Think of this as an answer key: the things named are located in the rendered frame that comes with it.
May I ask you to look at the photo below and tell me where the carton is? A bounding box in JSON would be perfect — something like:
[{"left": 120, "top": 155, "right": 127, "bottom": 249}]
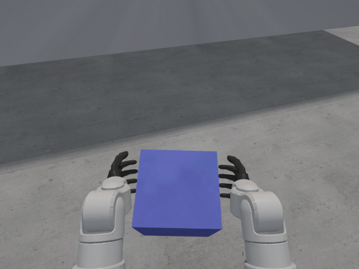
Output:
[{"left": 132, "top": 149, "right": 222, "bottom": 237}]

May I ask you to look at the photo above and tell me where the right robot forearm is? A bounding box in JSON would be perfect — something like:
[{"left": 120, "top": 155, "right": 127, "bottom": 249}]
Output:
[{"left": 230, "top": 179, "right": 297, "bottom": 269}]

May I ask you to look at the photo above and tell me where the robot left hand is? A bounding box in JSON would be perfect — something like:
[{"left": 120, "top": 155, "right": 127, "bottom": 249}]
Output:
[{"left": 107, "top": 151, "right": 138, "bottom": 193}]

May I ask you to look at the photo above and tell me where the left robot forearm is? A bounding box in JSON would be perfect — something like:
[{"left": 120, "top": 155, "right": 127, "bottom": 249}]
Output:
[{"left": 72, "top": 177, "right": 132, "bottom": 269}]

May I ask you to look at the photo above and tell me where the robot right hand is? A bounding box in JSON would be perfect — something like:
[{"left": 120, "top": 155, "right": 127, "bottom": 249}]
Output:
[{"left": 218, "top": 155, "right": 249, "bottom": 198}]

